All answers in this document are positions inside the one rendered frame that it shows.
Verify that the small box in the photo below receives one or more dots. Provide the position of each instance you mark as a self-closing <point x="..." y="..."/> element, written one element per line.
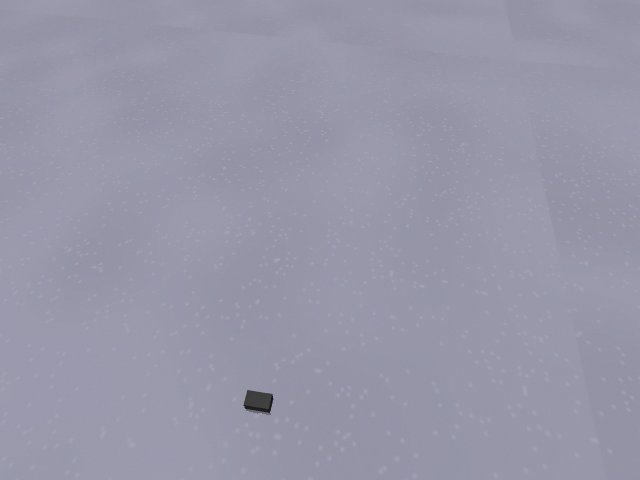
<point x="258" y="401"/>

